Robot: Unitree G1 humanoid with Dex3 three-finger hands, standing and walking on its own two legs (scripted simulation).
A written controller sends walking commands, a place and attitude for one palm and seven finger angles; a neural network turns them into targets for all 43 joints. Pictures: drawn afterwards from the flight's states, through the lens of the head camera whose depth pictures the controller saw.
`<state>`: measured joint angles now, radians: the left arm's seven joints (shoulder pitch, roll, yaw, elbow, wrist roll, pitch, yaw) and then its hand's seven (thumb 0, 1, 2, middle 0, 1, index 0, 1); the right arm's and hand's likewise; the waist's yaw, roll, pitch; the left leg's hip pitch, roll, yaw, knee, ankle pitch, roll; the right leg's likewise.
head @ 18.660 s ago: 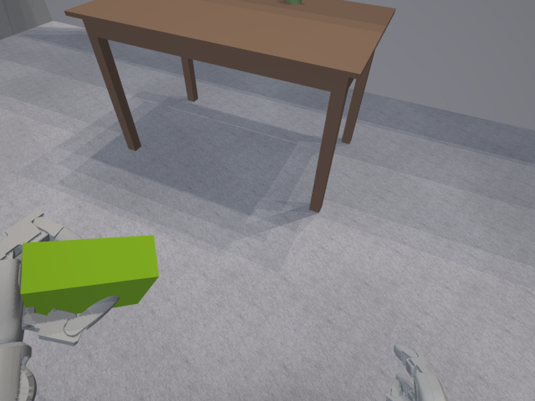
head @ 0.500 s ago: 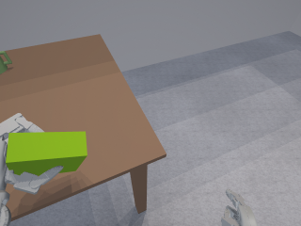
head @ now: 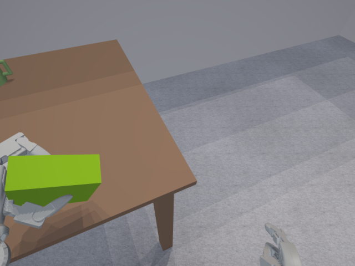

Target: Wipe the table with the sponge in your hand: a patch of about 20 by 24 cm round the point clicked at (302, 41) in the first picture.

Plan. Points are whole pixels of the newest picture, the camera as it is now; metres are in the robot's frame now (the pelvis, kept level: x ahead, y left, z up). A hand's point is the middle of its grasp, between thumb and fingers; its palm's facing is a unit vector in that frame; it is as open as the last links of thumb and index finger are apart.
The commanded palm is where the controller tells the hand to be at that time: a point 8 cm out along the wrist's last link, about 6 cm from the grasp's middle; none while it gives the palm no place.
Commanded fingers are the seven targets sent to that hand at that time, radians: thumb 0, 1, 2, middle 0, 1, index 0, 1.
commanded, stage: shuffle to correct the standing spot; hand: left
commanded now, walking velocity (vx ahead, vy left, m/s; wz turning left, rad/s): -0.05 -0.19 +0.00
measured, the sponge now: (68, 181) +0.23 +0.21 +0.14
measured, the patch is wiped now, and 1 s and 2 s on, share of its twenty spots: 0.00 0.00 0.00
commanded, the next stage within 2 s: come to a stop and stand still in 0.64 s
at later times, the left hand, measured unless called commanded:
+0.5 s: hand (33, 181) +0.22 +0.25 +0.16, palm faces +0.34 -0.84 -0.42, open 9.3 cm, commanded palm +0.16 +0.28 +0.18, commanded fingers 0.00 0.10 1.30 -1.20 -1.60 -1.20 -1.60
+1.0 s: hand (3, 152) +0.24 +0.29 +0.20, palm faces +0.47 -0.77 -0.43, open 9.3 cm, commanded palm +0.16 +0.28 +0.18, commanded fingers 0.00 0.10 1.30 -1.20 -1.60 -1.20 -1.60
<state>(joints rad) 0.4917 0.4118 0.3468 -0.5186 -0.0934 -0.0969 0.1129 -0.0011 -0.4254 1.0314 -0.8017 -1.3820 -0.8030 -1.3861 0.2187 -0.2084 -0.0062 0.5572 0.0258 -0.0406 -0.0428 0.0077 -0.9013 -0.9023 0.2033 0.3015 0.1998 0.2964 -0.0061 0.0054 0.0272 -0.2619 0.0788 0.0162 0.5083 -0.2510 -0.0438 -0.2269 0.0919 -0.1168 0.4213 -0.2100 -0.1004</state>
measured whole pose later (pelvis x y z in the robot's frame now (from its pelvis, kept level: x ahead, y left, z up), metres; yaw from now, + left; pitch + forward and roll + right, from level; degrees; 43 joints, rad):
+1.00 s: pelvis +0.00 +0.01 +0.00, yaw -1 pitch +1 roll -1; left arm 0.27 0.50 0.47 -0.33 -0.10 -0.20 0.11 0.00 -0.43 1.03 -0.80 -1.38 -0.80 -1.39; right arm 0.23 -0.23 0.03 0.56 0.03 -0.12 -0.03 0.01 -0.90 -0.90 0.20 0.30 0.20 0.30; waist 0.03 0.01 0.03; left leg -0.30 0.07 0.03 0.54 -0.27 -0.02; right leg -0.27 0.08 -0.11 0.46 -0.22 -0.09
